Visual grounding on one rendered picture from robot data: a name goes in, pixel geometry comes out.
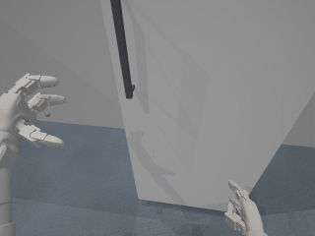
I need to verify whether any handle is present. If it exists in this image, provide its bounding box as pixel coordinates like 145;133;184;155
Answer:
110;0;135;99

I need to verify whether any left robot hand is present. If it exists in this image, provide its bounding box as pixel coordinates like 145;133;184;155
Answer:
0;73;67;148

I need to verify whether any robot left forearm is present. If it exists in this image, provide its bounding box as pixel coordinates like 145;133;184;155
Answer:
0;130;21;236

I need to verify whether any right robot hand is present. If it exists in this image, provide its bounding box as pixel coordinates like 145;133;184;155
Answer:
224;180;264;236

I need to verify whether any fridge door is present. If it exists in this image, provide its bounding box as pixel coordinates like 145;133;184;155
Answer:
100;0;315;213

